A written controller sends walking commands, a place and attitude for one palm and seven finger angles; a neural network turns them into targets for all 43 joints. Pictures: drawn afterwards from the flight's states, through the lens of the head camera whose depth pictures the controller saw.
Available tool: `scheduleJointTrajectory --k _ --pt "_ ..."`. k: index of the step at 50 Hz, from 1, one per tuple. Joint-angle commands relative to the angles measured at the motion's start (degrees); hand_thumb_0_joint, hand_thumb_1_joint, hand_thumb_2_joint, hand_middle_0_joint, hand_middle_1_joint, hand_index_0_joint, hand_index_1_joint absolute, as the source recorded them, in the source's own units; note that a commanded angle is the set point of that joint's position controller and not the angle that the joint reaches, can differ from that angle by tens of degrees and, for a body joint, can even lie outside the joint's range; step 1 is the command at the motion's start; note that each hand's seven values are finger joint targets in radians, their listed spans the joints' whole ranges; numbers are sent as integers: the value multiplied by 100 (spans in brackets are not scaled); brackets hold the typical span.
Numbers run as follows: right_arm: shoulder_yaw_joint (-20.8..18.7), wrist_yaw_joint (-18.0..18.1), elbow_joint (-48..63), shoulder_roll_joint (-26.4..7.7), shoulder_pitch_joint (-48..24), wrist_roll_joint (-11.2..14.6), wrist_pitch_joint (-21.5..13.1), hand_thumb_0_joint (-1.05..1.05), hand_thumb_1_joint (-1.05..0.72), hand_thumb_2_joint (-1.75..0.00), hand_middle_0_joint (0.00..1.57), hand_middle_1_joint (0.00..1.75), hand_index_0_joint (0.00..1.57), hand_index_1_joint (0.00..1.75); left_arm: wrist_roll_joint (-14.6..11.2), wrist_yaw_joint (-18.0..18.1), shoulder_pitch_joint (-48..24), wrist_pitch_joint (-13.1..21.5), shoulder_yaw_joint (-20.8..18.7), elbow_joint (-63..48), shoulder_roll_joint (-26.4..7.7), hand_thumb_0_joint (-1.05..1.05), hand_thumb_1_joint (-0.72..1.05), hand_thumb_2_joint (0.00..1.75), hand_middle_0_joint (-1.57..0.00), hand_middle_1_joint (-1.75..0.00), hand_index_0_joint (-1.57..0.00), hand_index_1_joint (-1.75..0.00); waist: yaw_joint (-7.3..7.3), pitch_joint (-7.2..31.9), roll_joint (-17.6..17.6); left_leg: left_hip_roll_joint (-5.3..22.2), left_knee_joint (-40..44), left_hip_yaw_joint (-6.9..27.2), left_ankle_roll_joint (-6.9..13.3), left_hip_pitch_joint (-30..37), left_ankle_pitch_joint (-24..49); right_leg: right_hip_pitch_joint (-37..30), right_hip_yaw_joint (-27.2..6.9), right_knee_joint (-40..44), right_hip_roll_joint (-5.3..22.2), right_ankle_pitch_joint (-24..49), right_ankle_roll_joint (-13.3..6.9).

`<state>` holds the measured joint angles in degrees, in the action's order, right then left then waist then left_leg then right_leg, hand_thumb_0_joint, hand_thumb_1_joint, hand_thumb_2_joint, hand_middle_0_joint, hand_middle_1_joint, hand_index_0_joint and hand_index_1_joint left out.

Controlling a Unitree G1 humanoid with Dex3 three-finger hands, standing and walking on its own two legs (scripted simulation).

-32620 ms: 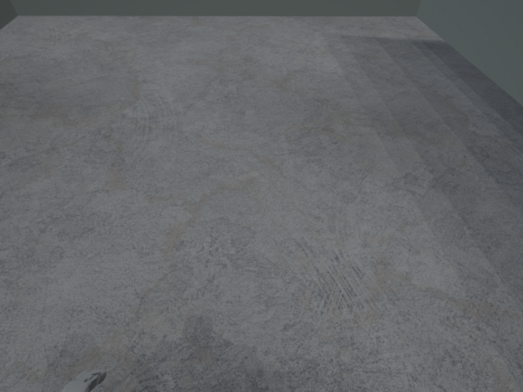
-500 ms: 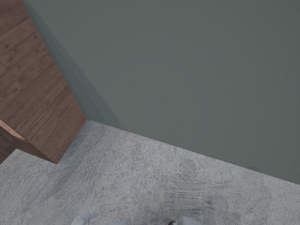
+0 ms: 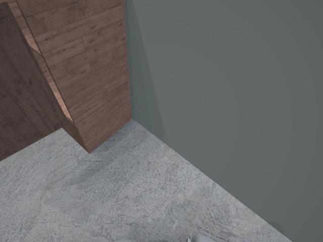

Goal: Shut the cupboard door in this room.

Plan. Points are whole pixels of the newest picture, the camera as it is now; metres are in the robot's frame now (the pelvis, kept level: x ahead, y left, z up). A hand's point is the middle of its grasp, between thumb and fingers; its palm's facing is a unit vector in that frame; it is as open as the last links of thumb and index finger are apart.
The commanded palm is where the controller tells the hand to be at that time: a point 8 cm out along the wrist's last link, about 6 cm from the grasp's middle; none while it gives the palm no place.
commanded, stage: turn to face it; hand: left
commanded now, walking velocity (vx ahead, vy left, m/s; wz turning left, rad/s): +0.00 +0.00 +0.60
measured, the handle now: out of the picture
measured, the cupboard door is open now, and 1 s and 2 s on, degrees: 83 83 83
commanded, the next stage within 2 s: take the last steps up to it in 1.28 s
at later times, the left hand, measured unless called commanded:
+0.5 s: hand out of the picture +0.09 +0.15 -0.12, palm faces +0.28 -0.91 -0.30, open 7.4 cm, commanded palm none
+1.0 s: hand out of the picture -0.16 +0.12 -0.18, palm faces +0.62 -0.73 -0.29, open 7.4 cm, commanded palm none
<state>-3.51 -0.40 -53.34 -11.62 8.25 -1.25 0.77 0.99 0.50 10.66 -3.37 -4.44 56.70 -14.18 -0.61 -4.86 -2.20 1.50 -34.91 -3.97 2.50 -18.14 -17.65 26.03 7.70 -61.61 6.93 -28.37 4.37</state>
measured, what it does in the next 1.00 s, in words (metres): steps on the spot, turning left: right foot, then left foot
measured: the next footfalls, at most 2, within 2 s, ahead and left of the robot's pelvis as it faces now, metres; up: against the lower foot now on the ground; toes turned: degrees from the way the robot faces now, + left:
right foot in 0.38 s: +0.08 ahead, -0.16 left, +0.00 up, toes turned +11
left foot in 0.94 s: -0.06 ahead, +0.04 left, +0.00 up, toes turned +40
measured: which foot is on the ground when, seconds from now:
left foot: down 0.00-0.38, up 0.40-0.92, down 0.94-1.00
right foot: up 0.00-0.36, down 0.38-0.92, up 0.94-1.00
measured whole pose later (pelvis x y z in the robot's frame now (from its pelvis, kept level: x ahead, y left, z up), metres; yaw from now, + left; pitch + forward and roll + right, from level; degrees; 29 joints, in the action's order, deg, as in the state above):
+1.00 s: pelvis -0.02 -0.06 -0.01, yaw +36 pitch -1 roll +0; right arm -2.8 -1.4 -52.4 -13.1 4.3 -1.0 1.9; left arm 0.9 1.0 15.7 -3.7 -3.9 56.2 -16.4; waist -3.4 -6.3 -2.6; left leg 0.3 -35.0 -4.6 1.7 -14.0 -19.2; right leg 20.7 11.1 -51.7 10.2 -30.8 3.3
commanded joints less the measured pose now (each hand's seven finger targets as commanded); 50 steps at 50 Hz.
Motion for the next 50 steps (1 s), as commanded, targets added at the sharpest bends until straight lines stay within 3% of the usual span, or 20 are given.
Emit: scheduleJointTrajectory --k 1,4,11,15,17,18,19,20,21,24,26,34,39,42,44,45,46,47,48,50 --pt "-232 143 260 -1111 357 29 -103 0 -90 -90 20 30 20 30 -23 -13 -65 198 -95 -559 -381 0 90 90 -20 -30 -20 -30 110 974 862 1216 1355 1378 517 1490 3677 752 -593 -547 -26 666 135" --pt "-239 149 204 -1097 558 47 -109 0 -90 -90 20 30 20 30 -33 24 -125 183 -86 -595 -410 0 90 90 -20 -30 -20 -30 168 1002 688 1197 1376 1534 576 1667 3910 740 -680 -383 -57 755 206" --pt "-327 113 156 -1182 712 -14 -15 0 -90 -90 20 30 20 30 -82 81 -643 177 -26 -903 -400 0 90 90 -20 -30 -20 -30 329 761 992 1202 1301 2217 787 1482 3604 434 -774 787 -209 251 234" --pt "-362 95 259 -1235 410 -21 52 0 -90 -90 20 30 20 30 -124 93 -410 222 4 -936 -394 0 90 90 -20 -30 -20 -30 205 863 1147 1003 1051 2472 704 901 3574 -593 -656 2084 -475 330 117" --pt "-378 75 320 -1194 173 19 67 0 -90 -90 20 30 20 30 -132 100 -9 290 -16 -861 -479 0 90 90 -20 -30 -20 -30 -28 965 1013 733 727 2421 430 382 3067 -1522 -562 3286 -523 1284 65" --pt "-350 58 368 -1049 177 67 62 0 -90 -90 20 30 20 30 -109 117 236 349 -55 -814 -669 0 90 90 -20 -30 -20 -30 -145 1087 575 418 325 2265 139 -244 2125 -2391 -828 4102 -180 1884 -11" --pt "-300 13 443 -652 264 128 47 0 -90 -90 20 30 20 30 -1 168 398 411 -153 -809 -1241 0 90 90 -20 -30 -20 -30 -220 1294 -1006 -319 -848 1299 -332 -1303 48 -3288 -2155 4503 1339 2452 -495" --pt "-322 15 555 -745 68 76 78 0 -90 -90 20 30 20 30 -1 170 424 389 -154 -857 -1416 0 90 90 -20 -30 -20 -30 -249 1012 -1339 -578 -2050 802 -511 -1476 -1760 -2540 -2791 4462 2299 3323 -1122" --pt "-358 5 461 -891 157 34 147 0 -90 -90 20 30 20 30 -30 183 194 398 -116 -936 -1161 0 90 90 -20 -30 -20 -30 -104 832 -836 -331 -2928 1065 -471 -1361 -1478 -1959 -2348 4437 2080 3093 -1287" --pt "-374 -98 149 -763 441 -4 269 0 -90 -90 20 30 20 30 -42 164 -570 393 9 -1124 -643 0 90 90 -20 -30 -20 -30 302 172 -711 -60 -3689 865 -587 -1372 -490 -1312 -1217 4459 1267 2590 -923" --pt "-314 -124 120 -687 488 -5 281 0 -90 -90 20 30 20 30 -32 144 -336 454 23 -1084 -581 0 90 90 -20 -30 -20 -30 248 294 -830 -53 -3683 712 -676 -1432 -205 -1669 -724 4325 1083 3152 -853" --pt "-210 -113 311 -675 -254 20 322 0 -90 -90 20 30 20 30 18 142 546 421 -56 -792 -792 0 90 90 -20 -30 -20 -30 -132 395 -650 107 -2604 390 -789 -1334 -576 -2358 -411 4207 1419 3708 -1074" --pt "-115 -123 411 -591 -531 58 256 0 -90 -90 20 30 20 30 57 122 653 362 -107 -681 -957 0 90 90 -20 -30 -20 -30 -251 522 -914 111 -1429 34 -672 -770 -809 -2341 -155 4022 1569 3821 -1153" --pt "-73 -98 434 -590 -424 74 171 0 -90 -90 20 30 20 30 68 109 658 333 -165 -606 -1076 0 90 90 -20 -30 -20 -30 -238 742 -1011 49 -547 -145 -540 -235 -779 -2349 -84 3701 1670 4018 -1129" --pt "-87 -88 378 -664 -133 60 123 0 -90 -90 20 30 20 30 34 80 574 308 -171 -538 -1065 0 90 90 -20 -30 -20 -30 -38 867 -829 21 481 -242 -459 545 8 -2006 223 3176 1563 3681 -826" --pt "-145 -86 303 -872 181 47 76 0 -90 -90 20 30 20 30 -13 68 499 284 -166 -562 -1009 0 90 90 -20 -30 -20 -30 190 1006 -305 178 1185 -20 -356 1340 818 -1432 432 2528 1392 3177 -546" --pt "-289 -46 281 -1493 456 -1 21 0 -90 -90 20 30 20 30 -54 32 472 251 -113 -728 -702 0 90 90 -20 -30 -20 -30 375 1158 1283 1432 1507 1744 208 2242 2239 -40 662 1298 604 1009 -89" --pt "-371 14 202 -1873 741 35 60 0 -90 -90 20 30 20 30 -27 38 60 204 39 -939 -433 0 90 90 -20 -30 -20 -30 549 1010 1991 2315 1575 2531 883 2180 4248 760 203 412 165 -1113 79" --pt "-319 35 113 -1775 791 26 86 0 -90 -90 20 30 20 30 -12 62 -67 152 21 -952 -597 0 90 90 -20 -30 -20 -30 500 978 1314 2394 1434 2040 1095 1956 4107 654 -194 2 244 -955 -10" --pt "-243 124 223 -1460 236 8 46 0 -90 -90 20 30 20 30 -18 65 -129 118 -6 -732 -545 0 90 90 -20 -30 -20 -30 311 552 1546 1769 1515 1809 908 1403 3558 667 -468 -188 201 -370 42"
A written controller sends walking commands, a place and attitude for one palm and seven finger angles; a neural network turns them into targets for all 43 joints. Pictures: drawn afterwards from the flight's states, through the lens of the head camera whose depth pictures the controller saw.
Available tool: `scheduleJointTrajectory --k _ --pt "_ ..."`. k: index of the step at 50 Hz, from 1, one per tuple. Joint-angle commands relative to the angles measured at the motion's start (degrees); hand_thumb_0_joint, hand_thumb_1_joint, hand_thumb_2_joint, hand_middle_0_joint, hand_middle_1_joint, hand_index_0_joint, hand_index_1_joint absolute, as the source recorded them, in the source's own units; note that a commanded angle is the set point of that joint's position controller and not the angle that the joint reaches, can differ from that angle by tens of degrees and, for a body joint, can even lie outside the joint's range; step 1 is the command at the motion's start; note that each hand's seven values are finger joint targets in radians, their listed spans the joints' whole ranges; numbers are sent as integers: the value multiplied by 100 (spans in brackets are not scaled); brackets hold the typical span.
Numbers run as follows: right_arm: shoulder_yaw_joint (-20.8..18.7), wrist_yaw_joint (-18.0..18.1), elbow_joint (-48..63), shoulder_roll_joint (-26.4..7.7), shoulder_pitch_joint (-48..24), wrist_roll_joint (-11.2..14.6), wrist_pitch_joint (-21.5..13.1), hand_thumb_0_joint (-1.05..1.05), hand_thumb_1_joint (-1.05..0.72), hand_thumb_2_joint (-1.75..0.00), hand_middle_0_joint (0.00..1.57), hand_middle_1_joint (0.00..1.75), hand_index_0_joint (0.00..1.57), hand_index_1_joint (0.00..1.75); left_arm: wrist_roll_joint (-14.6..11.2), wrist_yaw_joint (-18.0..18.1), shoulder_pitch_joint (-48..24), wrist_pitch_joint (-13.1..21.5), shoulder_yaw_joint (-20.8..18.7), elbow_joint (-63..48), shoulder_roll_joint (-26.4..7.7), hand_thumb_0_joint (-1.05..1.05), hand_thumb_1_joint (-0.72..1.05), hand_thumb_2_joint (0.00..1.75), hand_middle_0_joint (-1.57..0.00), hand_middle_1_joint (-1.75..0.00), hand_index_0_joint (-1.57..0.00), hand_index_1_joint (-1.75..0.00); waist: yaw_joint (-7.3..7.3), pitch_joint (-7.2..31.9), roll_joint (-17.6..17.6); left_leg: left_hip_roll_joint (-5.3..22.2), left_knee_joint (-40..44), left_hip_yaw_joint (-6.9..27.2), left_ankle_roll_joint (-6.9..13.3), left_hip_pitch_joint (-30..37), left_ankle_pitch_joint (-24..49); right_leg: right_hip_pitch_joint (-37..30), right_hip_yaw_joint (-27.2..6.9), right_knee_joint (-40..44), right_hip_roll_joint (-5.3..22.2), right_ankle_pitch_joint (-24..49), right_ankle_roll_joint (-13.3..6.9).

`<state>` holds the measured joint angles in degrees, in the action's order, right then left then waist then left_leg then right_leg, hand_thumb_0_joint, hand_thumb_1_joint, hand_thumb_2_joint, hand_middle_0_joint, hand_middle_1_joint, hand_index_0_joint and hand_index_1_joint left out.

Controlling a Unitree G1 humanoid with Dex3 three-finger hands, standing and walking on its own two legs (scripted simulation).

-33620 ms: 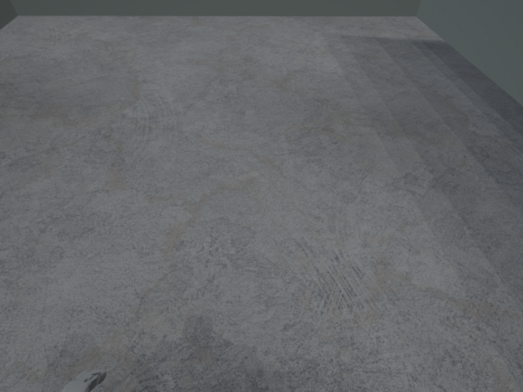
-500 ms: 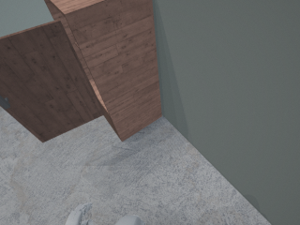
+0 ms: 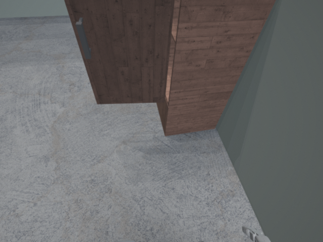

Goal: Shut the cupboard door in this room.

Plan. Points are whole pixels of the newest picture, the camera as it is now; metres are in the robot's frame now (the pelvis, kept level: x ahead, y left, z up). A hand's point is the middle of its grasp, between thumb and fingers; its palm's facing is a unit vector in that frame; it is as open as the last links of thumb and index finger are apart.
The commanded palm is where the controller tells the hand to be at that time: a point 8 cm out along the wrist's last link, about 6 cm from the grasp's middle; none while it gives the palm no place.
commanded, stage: turn to face it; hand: left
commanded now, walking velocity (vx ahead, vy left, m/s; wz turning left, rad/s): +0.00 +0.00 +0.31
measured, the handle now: (84, 38) +0.79 +0.41 +0.02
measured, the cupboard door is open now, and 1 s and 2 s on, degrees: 83 83 83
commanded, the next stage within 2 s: take the last steps up to it in 0.28 s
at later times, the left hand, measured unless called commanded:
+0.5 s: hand out of the picture +0.04 +0.16 -0.13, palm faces +0.17 -0.95 -0.27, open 7.4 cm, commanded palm none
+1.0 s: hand out of the picture -0.11 +0.18 -0.16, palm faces +0.38 -0.91 -0.18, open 7.4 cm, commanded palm none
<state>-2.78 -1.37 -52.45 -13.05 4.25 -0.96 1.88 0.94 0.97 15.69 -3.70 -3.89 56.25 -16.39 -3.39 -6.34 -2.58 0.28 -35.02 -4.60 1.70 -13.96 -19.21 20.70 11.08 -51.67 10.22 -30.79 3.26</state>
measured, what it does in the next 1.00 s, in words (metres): steps on the spot: right foot, then left foot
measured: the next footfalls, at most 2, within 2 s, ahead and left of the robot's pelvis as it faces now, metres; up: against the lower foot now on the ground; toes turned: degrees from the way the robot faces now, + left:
right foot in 0.40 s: +0.03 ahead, -0.13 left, +0.00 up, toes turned +2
left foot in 0.98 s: +0.09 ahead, +0.19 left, +0.00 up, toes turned +22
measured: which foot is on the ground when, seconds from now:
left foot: down 0.00-0.40, up 0.42-0.96, down 0.98-1.00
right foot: up 0.00-0.38, down 0.40-0.98, up 1.00-1.00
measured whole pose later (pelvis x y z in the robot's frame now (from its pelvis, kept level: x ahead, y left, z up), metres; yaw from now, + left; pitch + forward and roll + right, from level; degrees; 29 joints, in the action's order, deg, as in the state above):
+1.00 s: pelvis +0.05 +0.06 +0.00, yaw +14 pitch +0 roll +0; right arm -2.8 -2.2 -56.9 -11.0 6.7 -1.3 -1.6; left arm 1.5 0.3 28.8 1.4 -2.0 66.5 -8.7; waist -4.9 -2.9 -0.8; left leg 2.6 -32.1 -6.6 -0.3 -18.1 -13.5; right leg 6.3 8.6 -34.3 10.4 -25.8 4.1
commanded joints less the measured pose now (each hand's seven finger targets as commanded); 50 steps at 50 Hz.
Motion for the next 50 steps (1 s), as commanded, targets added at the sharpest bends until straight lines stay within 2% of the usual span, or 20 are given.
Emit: scheduleJointTrajectory --k 1,5,11,14,17,18,19,20,21,23,24,26,28,38,44,46,47,48,49,50 --pt "-269 230 188 -1168 355 -17 -69 0 -90 -90 20 30 20 30 -24 -8 -570 144 -73 -587 -371 0 90 90 -20 -30 -20 -30 468 473 1418 1665 1564 1600 872 703 3568 1092 -893 -1221 -158 234 152" --pt "-206 232 160 -1005 409 18 -145 0 -90 -90 20 30 20 30 -32 -34 -265 160 -51 -411 -291 0 90 90 -20 -30 -20 -30 319 681 1047 1267 1572 1237 684 870 3658 852 -848 -1099 -347 767 219" --pt "-246 220 47 -941 661 -22 -114 0 -90 -90 20 30 20 30 -40 10 -598 147 11 -518 -141 0 90 90 -20 -30 -20 -30 442 556 1069 1334 1738 1674 815 635 2611 516 -866 -97 -477 582 219" --pt "-255 220 -6 -923 665 -36 -101 0 -90 -90 20 30 20 30 -60 13 -632 207 41 -525 -64 0 90 90 -20 -30 -20 -30 456 624 1267 1293 1602 1936 815 477 2719 -4 -790 747 -656 518 150" --pt "-255 219 -36 -848 559 -8 -101 0 -90 -90 20 30 20 30 -84 36 -208 301 43 -363 -45 0 90 90 -20 -30 -20 -30 242 864 1099 1070 1186 1914 603 199 2684 -907 -715 2164 -759 1383 85" --pt "-239 207 -57 -751 575 27 -107 0 -90 -90 20 30 20 30 -72 54 -32 356 23 -312 -122 0 90 90 -20 -30 -20 -30 155 986 836 856 892 1800 370 -75 2264 -1476 -783 2948 -645 2008 57" --pt "-204 176 -75 -461 721 85 -127 0 -90 -90 20 30 20 30 -8 96 76 430 -17 -270 -459 0 90 90 -20 -30 -20 -30 141 1126 -31 430 212 1361 19 -760 1264 -2221 -1572 3392 173 2435 -152" --pt "-116 166 74 -152 613 80 -117 0 -90 -90 20 30 20 30 39 112 229 475 -89 -246 -872 0 90 90 -20 -30 -20 -30 51 971 -1369 -297 -723 657 -325 -1566 -903 -2341 -2776 3601 1399 3087 -718" --pt "-214 172 105 -463 478 28 -20 0 -90 -90 20 30 20 30 2 84 288 445 -63 -307 -899 0 90 90 -20 -30 -20 -30 -44 755 -881 -166 -1670 862 -308 -1464 -1435 -1540 -2833 3792 1750 2588 -1120" --pt "-297 101 -123 -571 603 -50 79 0 -90 -90 20 30 20 30 -14 83 -154 456 -109 -375 -613 0 90 90 -20 -30 -20 -30 137 179 -869 50 -2728 1019 -292 -1789 -715 -892 -2811 4312 1325 307 -1030" --pt "-308 48 -203 -559 710 -71 77 0 -90 -90 20 30 20 30 -22 79 -260 466 -70 -389 -498 0 90 90 -20 -30 -20 -30 244 46 -603 150 -2919 932 -309 -1886 -357 -901 -2531 4342 1174 64 -859" --pt "-279 -22 -339 -393 914 -87 36 0 -90 -90 20 30 20 30 -31 37 -119 600 -37 -340 -290 0 90 90 -20 -30 -20 -30 276 146 -399 177 -3075 770 -397 -1986 287 -1216 -1864 4220 796 674 -649" --pt "-266 -39 -371 -363 918 -81 16 0 -90 -90 20 30 20 30 -23 31 201 667 -30 -203 -215 0 90 90 -20 -30 -20 -30 195 193 -549 242 -3136 679 -478 -2171 540 -1514 -1606 4211 775 923 -640" --pt "-158 -120 -175 -193 225 -64 -68 0 -90 -90 20 30 20 30 76 29 1180 796 -17 338 -155 0 90 90 -20 -30 -20 -30 -59 -98 -707 574 -1958 340 -552 -2411 660 -1823 -1405 4377 1032 1149 -853" --pt "-32 -148 -78 24 18 -2 -246 0 -90 -90 20 30 20 30 118 24 1208 753 -37 562 -296 0 90 90 -20 -30 -20 -30 -54 -56 -1015 370 -109 -116 -344 -909 234 -1288 -957 3926 1015 1931 -843" --pt "-40 -106 -264 -46 566 -2 -326 0 -90 -90 20 30 20 30 84 24 1034 707 -46 584 -315 0 90 90 -20 -30 -20 -30 252 177 -825 158 615 -362 -288 203 541 -893 -672 3417 779 2020 -699" --pt "-84 -55 -450 -249 1117 -5 -379 0 -90 -90 20 30 20 30 67 13 966 676 -30 589 -229 0 90 90 -20 -30 -20 -30 510 450 -373 105 971 -410 -275 1158 646 -533 -404 2702 520 2047 -557" --pt "-213 31 -648 -737 1854 -30 -439 0 -90 -90 20 30 20 30 33 -15 1042 661 36 544 55 0 90 90 -20 -30 -20 -30 819 961 733 774 1172 349 -105 2265 360 104 -64 1309 90 1612 -364" --pt "-378 102 -781 -1355 2528 -47 -461 0 -90 -90 20 30 20 30 -2 -45 963 652 110 358 378 0 90 90 -20 -30 -20 -30 1033 1236 2291 2081 1760 2368 330 2752 209 1322 11 -395 -575 -435 -123" --pt "-378 157 -841 -1411 2640 -28 -390 0 -90 -90 20 30 20 30 26 -7 636 631 94 191 378 0 90 90 -20 -30 -20 -30 1061 969 1930 2415 2151 2575 630 2418 129 1756 -589 -1202 -495 -472 -279"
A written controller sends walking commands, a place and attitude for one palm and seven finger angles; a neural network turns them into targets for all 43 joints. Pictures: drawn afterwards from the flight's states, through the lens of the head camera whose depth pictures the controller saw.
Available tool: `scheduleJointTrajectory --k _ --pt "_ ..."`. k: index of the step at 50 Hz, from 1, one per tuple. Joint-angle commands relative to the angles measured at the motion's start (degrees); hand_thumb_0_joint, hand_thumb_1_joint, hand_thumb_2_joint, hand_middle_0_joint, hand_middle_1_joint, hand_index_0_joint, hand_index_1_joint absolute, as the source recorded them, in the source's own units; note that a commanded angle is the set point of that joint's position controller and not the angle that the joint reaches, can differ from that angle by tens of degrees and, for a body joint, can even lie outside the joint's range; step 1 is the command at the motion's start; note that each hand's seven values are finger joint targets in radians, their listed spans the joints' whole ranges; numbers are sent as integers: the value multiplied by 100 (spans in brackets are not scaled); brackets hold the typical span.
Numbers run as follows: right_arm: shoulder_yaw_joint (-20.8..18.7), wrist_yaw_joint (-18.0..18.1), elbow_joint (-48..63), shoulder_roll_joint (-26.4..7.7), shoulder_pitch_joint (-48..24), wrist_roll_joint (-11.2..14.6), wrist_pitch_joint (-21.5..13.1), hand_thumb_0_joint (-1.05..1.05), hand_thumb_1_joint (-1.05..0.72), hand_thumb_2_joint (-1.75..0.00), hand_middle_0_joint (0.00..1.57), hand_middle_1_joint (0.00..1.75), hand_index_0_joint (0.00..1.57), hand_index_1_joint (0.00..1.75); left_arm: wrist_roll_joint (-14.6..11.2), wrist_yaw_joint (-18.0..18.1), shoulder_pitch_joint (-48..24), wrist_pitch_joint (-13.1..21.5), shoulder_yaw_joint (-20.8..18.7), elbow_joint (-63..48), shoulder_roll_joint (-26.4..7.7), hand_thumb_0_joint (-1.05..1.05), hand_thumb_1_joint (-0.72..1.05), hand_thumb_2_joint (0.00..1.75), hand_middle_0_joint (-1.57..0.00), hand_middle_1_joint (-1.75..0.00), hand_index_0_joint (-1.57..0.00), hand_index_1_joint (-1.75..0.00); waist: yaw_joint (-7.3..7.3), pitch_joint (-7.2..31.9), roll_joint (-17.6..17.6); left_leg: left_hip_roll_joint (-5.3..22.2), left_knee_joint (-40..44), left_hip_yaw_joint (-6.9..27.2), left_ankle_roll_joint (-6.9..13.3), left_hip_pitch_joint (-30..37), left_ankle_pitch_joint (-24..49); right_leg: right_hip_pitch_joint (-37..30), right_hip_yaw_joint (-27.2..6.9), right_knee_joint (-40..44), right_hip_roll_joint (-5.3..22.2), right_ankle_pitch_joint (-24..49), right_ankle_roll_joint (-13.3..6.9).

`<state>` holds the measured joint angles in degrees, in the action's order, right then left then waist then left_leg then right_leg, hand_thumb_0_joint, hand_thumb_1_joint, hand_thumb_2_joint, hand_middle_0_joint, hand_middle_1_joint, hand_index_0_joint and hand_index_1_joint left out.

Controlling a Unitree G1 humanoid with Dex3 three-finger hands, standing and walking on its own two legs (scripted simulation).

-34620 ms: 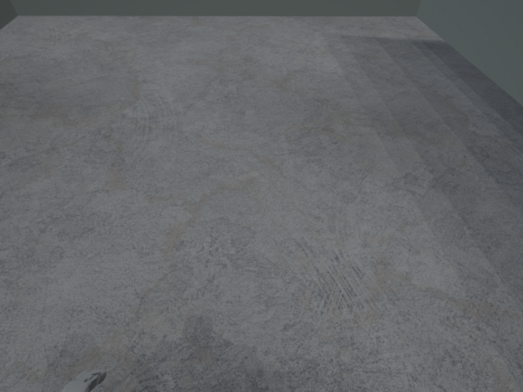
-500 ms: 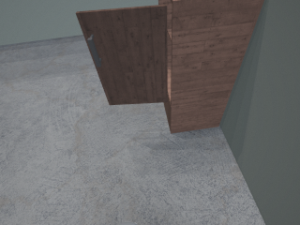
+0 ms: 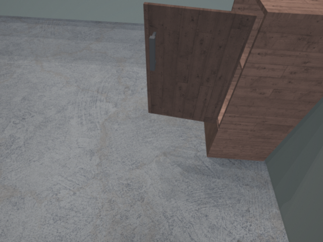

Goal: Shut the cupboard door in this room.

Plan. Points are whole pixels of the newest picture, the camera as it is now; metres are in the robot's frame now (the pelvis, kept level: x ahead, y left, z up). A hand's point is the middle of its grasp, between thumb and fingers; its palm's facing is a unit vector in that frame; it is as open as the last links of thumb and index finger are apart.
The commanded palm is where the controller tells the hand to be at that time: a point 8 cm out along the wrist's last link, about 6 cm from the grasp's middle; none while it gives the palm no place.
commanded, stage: take the last steps up to it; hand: left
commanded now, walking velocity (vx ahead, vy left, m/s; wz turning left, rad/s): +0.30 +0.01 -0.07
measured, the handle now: (153, 51) +0.80 +0.15 +0.02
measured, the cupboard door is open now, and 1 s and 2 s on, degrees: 83 83 83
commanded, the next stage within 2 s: come to a stop and stand still in 0.56 s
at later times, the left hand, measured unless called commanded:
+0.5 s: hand (126, 169) +0.34 +0.17 -0.15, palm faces -0.09 -0.97 -0.23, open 7.4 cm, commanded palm none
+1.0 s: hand (120, 177) +0.32 +0.19 -0.18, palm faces +0.03 -0.98 -0.20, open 7.3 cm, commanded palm none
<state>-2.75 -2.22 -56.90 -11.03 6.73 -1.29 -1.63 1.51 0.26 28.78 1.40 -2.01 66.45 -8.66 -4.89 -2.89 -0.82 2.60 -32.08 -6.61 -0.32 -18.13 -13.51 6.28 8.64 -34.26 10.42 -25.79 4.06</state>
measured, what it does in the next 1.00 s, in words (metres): walks ahead: right foot, then left foot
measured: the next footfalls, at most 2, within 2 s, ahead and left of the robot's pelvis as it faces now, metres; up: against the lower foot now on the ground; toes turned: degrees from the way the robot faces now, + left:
right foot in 0.48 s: +0.32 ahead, -0.10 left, +0.00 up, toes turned -11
left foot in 0.88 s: +0.39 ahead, +0.12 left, +0.00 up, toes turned +0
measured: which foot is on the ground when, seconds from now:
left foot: down 0.00-0.48, up 0.50-0.86, down 0.88-1.00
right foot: up 0.00-0.46, down 0.48-0.90, up 0.92-1.00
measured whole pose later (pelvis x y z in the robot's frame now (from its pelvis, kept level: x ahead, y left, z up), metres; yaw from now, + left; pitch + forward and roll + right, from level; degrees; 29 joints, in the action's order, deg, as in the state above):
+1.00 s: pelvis +0.30 +0.01 +0.01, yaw -4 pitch -1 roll +0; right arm -1.9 1.7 -59.0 -8.0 7.1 -1.0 0.4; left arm 0.4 2.2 13.7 -1.8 -2.4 60.8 -10.4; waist -2.6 -4.8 -2.1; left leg 1.9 -31.0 -3.5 0.5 -17.3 -13.2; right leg 18.6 3.4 -48.0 1.0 -30.7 0.3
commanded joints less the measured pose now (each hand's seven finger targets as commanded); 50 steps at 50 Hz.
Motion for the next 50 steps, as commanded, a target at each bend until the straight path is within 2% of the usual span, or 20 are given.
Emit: scheduleJointTrajectory --k 1,3,6,10,15,19,22,23,24,25,26,28,32,39,42,43,44,45,46,50 --pt "-298 266 -357 -1294 2026 -3 -44 0 -90 -90 20 30 20 30 -17 66 -909 119 -106 -826 -411 0 90 90 -20 -30 -20 -30 1086 243 1400 2059 1962 2418 908 2293 -501 3256 -510 -3285 -273 -577 -437" --pt "-149 293 -200 -716 1303 15 -108 0 -90 -90 20 30 20 30 -9 -16 -1022 87 -154 -664 -426 0 90 90 -20 -30 -20 -30 759 -321 1084 1691 2057 1745 826 1360 3 3084 -652 -3478 -71 334 -425" --pt "-77 317 -246 -429 1299 33 -271 0 -90 -90 20 30 20 30 9 -64 -797 18 -150 -561 -273 0 90 90 -20 -30 -20 -30 484 -317 573 1365 2206 1057 747 1071 989 2777 -581 -3336 -146 932 -316" --pt "-68 358 -291 -291 1469 46 -366 0 -90 -90 20 30 20 30 8 -87 -1097 -47 -186 -771 -295 0 90 90 -20 -30 -20 -30 382 -259 592 1300 2203 740 836 1489 2175 3246 -598 -3129 -215 1351 -238" --pt "-91 394 -424 -392 1691 11 -382 0 -90 -90 20 30 20 30 -32 -141 -2119 -47 -159 -1256 -355 0 90 90 -20 -30 -20 -30 495 -513 554 1410 2130 631 947 1893 2695 3489 -547 -1815 -209 1562 -302" --pt "-94 396 -582 -526 1844 -22 -317 0 -90 -90 20 30 20 30 -59 -136 -2472 14 -101 -1456 -359 0 90 90 -20 -30 -20 -30 569 -463 442 1338 1656 434 819 1919 3802 2502 -167 -452 -565 1301 -527" --pt "-110 393 -627 -695 1749 36 -268 0 -90 -90 20 30 20 30 -36 -84 -1287 95 -144 -1101 -541 0 90 90 -20 -30 -20 -30 51 197 392 1100 255 146 559 1748 4927 768 101 164 -992 1730 -707" --pt "-96 363 -621 -646 1693 80 -268 0 -90 -90 20 30 20 30 -6 -57 -629 161 -217 -872 -777 0 90 90 -20 -30 -20 -30 -246 551 230 854 -747 14 369 1036 4196 -461 -157 435 -796 2218 -807" --pt "-52 287 -537 -337 1948 141 -263 0 -90 -90 20 30 20 30 44 22 47 254 -368 -733 -1399 0 90 90 -20 -30 -20 -30 -421 1303 -996 99 -2627 -259 109 -376 1427 -1865 -2140 651 728 3308 -1394" --pt "-45 306 -414 -274 1984 172 -221 0 -90 -90 20 30 20 30 -101 33 154 233 -404 -650 -1714 0 90 90 -20 -30 -20 -30 -220 1535 -1314 -369 -4197 225 14 -929 -1978 -1815 -3511 1260 1743 4282 -1991" --pt "-71 319 -467 -325 1811 166 -149 0 -90 -90 20 30 20 30 -141 60 -461 212 -373 -785 -1558 0 90 90 -20 -30 -20 -30 -80 1033 -583 1 -4498 734 107 -1013 -1793 -1064 -3079 1551 1629 3028 -2058" --pt "-73 255 -435 -99 1389 92 -51 0 -90 -90 20 30 20 30 -146 55 -1310 189 -245 -996 -1131 0 90 90 -20 -30 -20 -30 234 167 -70 325 -4319 807 82 -1136 -926 350 -2368 1955 1074 1684 -1557" --pt "-39 238 -574 92 1822 6 121 0 -90 -90 20 30 20 30 -79 73 -1589 271 -134 -968 -710 0 90 90 -20 -30 -20 -30 665 173 -527 416 -3191 564 -124 -574 -377 1174 -1044 2178 504 2294 -1201" --pt "64 304 -410 178 1141 113 125 0 -90 -90 20 30 20 30 -27 133 -1374 140 -125 -769 -840 0 90 90 -20 -30 -20 -30 439 465 -688 46 -801 371 -289 -90 -318 425 -849 1369 358 4801 -1296" --pt "-8 346 -359 -63 1018 109 173 0 -90 -90 20 30 20 30 -69 185 -1344 -17 -164 -741 -908 0 90 90 -20 -30 -20 -30 520 366 -814 -5 200 389 -248 507 560 605 -825 906 290 4209 -1085" --pt "-47 352 -348 -198 1045 97 162 0 -90 -90 20 30 20 30 -78 194 -1264 -70 -170 -747 -871 0 90 90 -20 -30 -20 -30 542 388 -570 123 547 475 -180 864 1464 777 -819 619 145 3798 -915" --pt "-93 362 -320 -425 1088 77 127 0 -90 -90 20 30 20 30 -79 202 -1122 -126 -160 -791 -748 0 90 90 -20 -30 -20 -30 504 476 156 728 638 964 62 1266 3030 1105 -562 205 -181 2772 -654" --pt "-129 396 -215 -732 1038 57 130 0 -90 -90 20 30 20 30 -113 228 -921 -175 -121 -829 -538 0 90 90 -20 -30 -20 -30 455 467 1037 1546 786 1652 551 1300 4588 1344 -333 -203 -600 1248 -377" --pt "-160 411 -204 -832 1070 48 172 0 -90 -90 20 30 20 30 -113 256 -910 -207 -95 -849 -512 0 90 90 -20 -30 -20 -30 524 409 1242 1923 1086 1759 984 1004 4945 1207 -357 -1077 -834 -613 -341" --pt "-161 544 29 -732 381 -10 221 0 -90 -90 20 30 20 30 -88 224 -1031 -352 -226 -831 -664 0 90 90 -20 -30 -20 -30 424 339 1254 1744 1046 1557 1277 706 4320 1786 -1039 -2841 -899 -704 -316"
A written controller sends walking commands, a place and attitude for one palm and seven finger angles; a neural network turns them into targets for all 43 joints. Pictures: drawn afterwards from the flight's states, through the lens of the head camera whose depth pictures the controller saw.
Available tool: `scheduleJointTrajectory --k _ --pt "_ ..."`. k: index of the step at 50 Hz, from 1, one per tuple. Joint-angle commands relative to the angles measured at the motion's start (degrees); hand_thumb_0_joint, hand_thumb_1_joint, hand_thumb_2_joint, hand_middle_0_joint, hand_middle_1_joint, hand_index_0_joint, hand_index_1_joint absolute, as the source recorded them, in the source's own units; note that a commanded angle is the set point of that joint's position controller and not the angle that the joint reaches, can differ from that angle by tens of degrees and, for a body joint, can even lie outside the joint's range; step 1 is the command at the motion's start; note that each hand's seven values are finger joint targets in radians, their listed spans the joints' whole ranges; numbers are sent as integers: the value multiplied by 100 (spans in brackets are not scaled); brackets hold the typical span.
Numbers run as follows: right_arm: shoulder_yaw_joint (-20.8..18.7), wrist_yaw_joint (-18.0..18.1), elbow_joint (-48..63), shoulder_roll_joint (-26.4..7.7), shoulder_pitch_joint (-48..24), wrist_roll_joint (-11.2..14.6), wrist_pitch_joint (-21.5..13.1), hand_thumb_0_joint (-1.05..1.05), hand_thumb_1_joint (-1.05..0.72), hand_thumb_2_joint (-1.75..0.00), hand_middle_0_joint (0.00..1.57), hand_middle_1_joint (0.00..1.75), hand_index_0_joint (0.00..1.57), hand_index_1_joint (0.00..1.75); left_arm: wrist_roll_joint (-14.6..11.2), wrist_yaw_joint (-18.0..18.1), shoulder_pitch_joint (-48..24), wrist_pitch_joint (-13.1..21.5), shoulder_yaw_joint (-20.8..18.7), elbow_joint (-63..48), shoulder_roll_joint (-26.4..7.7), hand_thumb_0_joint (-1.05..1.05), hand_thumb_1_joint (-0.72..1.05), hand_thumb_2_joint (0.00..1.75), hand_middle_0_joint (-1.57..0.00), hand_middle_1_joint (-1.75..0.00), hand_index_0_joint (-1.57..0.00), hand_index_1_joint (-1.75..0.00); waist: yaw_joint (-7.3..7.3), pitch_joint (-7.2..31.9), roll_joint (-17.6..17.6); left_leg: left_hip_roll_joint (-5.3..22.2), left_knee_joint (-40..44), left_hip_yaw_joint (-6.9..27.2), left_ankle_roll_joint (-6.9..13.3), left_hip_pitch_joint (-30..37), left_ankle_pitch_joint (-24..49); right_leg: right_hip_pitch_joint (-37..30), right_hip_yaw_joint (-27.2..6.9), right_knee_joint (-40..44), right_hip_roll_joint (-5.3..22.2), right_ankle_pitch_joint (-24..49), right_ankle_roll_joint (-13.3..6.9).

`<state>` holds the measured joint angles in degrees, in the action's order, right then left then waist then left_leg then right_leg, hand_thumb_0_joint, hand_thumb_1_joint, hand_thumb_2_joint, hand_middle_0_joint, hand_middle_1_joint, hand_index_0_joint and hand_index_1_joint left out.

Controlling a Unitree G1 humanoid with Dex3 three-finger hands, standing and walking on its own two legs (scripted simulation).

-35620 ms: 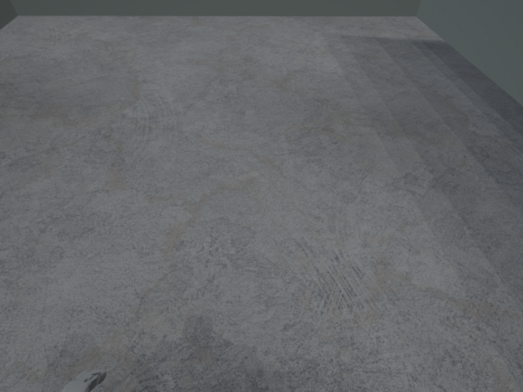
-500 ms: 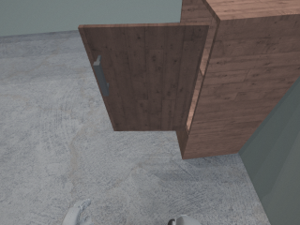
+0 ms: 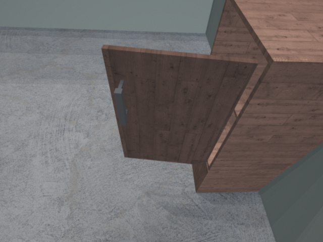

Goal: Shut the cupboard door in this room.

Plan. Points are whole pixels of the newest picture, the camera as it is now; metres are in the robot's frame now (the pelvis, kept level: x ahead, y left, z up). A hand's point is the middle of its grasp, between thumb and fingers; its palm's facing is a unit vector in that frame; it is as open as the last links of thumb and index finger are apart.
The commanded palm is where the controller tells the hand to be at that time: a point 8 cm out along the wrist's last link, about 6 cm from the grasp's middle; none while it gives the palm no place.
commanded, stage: come to a stop and stand still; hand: left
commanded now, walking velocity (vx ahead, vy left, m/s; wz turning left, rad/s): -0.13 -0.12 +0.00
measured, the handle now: (122, 103) +0.48 +0.18 +0.02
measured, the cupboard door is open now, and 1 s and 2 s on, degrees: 83 83 83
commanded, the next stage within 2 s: look again from close up in 1.54 s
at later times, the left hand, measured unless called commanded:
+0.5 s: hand out of the picture +0.03 +0.16 -0.18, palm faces +0.06 -0.97 -0.22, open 7.4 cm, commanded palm none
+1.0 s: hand out of the picture -0.10 +0.15 -0.17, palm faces +0.04 -0.98 -0.17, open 7.4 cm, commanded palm none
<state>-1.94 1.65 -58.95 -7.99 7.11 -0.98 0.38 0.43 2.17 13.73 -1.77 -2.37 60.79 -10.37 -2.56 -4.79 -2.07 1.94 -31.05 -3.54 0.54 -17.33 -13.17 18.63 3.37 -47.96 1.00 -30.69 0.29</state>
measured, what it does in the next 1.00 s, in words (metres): steps on the spot: right foot, then left foot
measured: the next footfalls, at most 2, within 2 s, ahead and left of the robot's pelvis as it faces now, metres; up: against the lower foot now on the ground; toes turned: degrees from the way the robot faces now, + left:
right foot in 0.22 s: -0.01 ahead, -0.16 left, +0.00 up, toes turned -1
left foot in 0.44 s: +0.07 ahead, +0.04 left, +0.00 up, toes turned +1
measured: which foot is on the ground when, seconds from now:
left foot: down 0.00-0.22, up 0.24-0.42, down 0.44-1.00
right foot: up 0.00-0.20, down 0.22-1.00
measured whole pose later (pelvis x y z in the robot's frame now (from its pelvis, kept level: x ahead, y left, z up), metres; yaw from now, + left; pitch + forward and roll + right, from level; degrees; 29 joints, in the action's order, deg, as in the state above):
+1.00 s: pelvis -0.07 -0.02 +0.01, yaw +1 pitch -2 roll -1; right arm -0.8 0.2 -61.6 -9.0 15.7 -0.8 0.6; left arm 1.3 1.9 21.9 0.0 0.5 60.3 -10.4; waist -0.4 0.0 -1.2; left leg -2.0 -25.6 -3.2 4.2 -16.1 -8.4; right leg 11.1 2.4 -24.7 0.7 -12.1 0.9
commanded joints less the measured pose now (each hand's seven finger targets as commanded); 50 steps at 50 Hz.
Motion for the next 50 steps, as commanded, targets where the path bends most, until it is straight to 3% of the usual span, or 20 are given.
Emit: scheduleJointTrajectory --k 1,4,8,9,10,11,12,13,14,15,17,20,21,22,23,25,27,32,35,50 --pt "-251 154 288 -1054 267 -49 29 0 -90 -90 20 30 20 30 18 16 480 -37 -196 -286 -468 0 90 90 -20 -30 -20 -30 188 656 1230 1698 865 1142 1137 827 4155 685 -510 -1508 23 -88 104" --pt "-334 142 361 -1117 255 -50 33 0 -90 -90 20 30 20 30 24 -36 347 -40 -191 -433 -406 0 90 90 -20 -30 -20 -30 257 875 938 1596 799 1017 1038 1059 3587 654 -369 -986 47 9 169" --pt "-389 62 356 -1171 222 -55 51 0 -90 -90 20 30 20 30 15 -63 402 28 -128 -479 -282 0 90 90 -20 -30 -20 -30 275 1129 1395 1393 747 1048 844 990 2694 -156 -89 920 83 463 134" --pt "-310 155 798 -1420 196 -6 -46 0 -90 -90 20 30 20 30 152 -34 907 140 46 -827 -1248 0 90 90 -20 -30 -20 -30 -45 1149 570 966 298 1186 487 932 2303 -773 -260 2296 -67 1172 186" --pt "-434 79 988 -1156 -224 20 -67 0 -90 -90 20 30 20 30 140 -64 859 74 -109 -904 -822 0 90 90 -20 -30 -20 -30 -161 1017 -486 419 -646 423 58 10 432 -453 -826 2829 524 2373 78" --pt "-340 32 1048 -652 5 -21 -20 0 -90 -90 20 30 20 30 240 19 510 80 -186 -1020 -1091 0 90 90 -20 -30 -20 -30 88 973 -1582 -225 -1398 87 -144 -996 -1188 -1037 -1685 2629 1290 3952 -350" --pt "-294 16 1130 -612 8 -43 44 0 -90 -90 20 30 20 30 213 75 390 118 -128 -1167 -1050 0 90 90 -20 -30 -20 -30 70 1074 -784 -162 -1754 435 -107 -931 -1349 -1143 -1643 2246 1406 4691 -652" --pt "-337 -29 1214 -450 143 -2 94 0 -90 -90 20 30 20 30 250 74 310 101 -159 -1331 -1131 0 90 90 -20 -30 -20 -30 202 1013 -438 -265 -1978 275 -104 -885 -1255 -882 -1501 2264 1319 4027 -790" --pt "-302 -47 1131 -474 100 -38 136 0 -90 -90 20 30 20 30 196 93 191 155 -157 -1357 -983 0 90 90 -20 -30 -20 -30 236 1006 -606 -289 -2276 238 -69 -1048 -1066 -1051 -1493 2238 1093 4203 -773" --pt "-341 -37 1229 -666 43 -26 107 0 -90 -90 20 30 20 30 169 131 83 188 -246 -1432 -1157 0 90 90 -20 -30 -20 -30 234 939 -1218 -215 -2470 412 -10 -1303 -1128 -1104 -1537 2157 1200 4442 -855" --pt "-369 -32 1304 -714 71 11 73 0 -90 -90 20 30 20 30 196 155 -118 166 -267 -1584 -1067 0 90 90 -20 -30 -20 -30 299 452 -1187 -93 -2263 422 9 -1188 -1191 -692 -1362 2187 1291 4028 -1054" --pt "-278 -87 1083 -571 560 4 9 0 -90 -90 20 30 20 30 166 140 -194 110 -197 -1680 -1082 0 90 90 -20 -30 -20 -30 475 139 -433 -167 -396 134 44 164 -139 228 -1025 2011 934 2551 -717" --pt "-282 -88 1031 -736 656 -6 -54 0 -90 -90 20 30 20 30 125 118 -138 101 -165 -1657 -1007 0 90 90 -20 -30 -20 -30 457 85 63 17 78 512 153 416 372 458 -863 1824 613 1926 -492" --pt "-308 -76 1050 -1061 574 -48 -116 0 -90 -90 20 30 20 30 75 92 63 105 -132 -1610 -874 0 90 90 -20 -30 -20 -30 309 89 867 613 545 1339 448 391 819 555 -587 1620 193 1367 -253" --pt "-321 -70 1073 -1270 445 -71 -121 0 -90 -90 20 30 20 30 48 73 251 114 -100 -1528 -811 0 90 90 -20 -30 -20 -30 167 214 1158 1011 929 1770 730 32 620 66 -298 1542 49 1025 -131" --pt "-259 -55 1005 -1241 239 -63 -150 0 -90 -90 20 30 20 30 87 42 324 136 -70 -1348 -872 0 90 90 -20 -30 -20 -30 72 322 1286 878 1193 1790 756 -394 -85 -590 -299 1565 93 1151 -152" --pt "-220 -51 986 -1166 169 -42 -128 0 -90 -90 20 30 20 30 87 0 381 142 -43 -1179 -854 0 90 90 -20 -30 -20 -30 59 270 1047 727 1325 1582 597 -523 -908 -765 -360 1842 120 1279 -176" --pt "-170 -77 784 -1014 453 -29 -112 0 -90 -90 20 30 20 30 88 -38 332 247 4 -1011 -840 0 90 90 -20 -30 -20 -30 252 361 158 343 1054 1097 314 -71 -879 -481 -795 2691 414 1057 -275" --pt "-131 -88 618 -987 608 -26 -104 0 -90 -90 20 30 20 30 98 -34 348 256 34 -935 -788 0 90 90 -20 -30 -20 -30 317 276 106 326 1115 1047 269 42 -882 -279 -843 2895 444 856 -250" --pt "-14 -77 -47 -739 960 42 -103 0 -90 -90 20 30 20 30 102 27 1159 267 192 -231 -398 0 90 90 -20 -30 -20 -30 259 13 266 378 1538 1075 214 -80 -1060 -391 -696 2894 441 1229 -151"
